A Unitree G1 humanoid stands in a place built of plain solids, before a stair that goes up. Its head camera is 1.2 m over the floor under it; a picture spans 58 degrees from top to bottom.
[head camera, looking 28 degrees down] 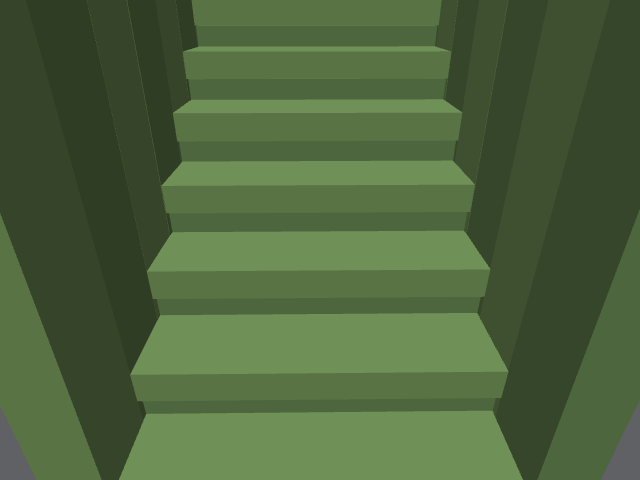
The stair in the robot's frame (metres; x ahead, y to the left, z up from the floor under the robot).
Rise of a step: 0.18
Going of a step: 0.23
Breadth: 1.03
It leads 1 degrees to the left of straight ahead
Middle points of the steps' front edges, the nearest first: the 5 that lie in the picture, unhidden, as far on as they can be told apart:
0.84 0.00 0.36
1.07 0.00 0.53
1.29 0.00 0.71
1.52 0.01 0.89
1.74 0.01 1.07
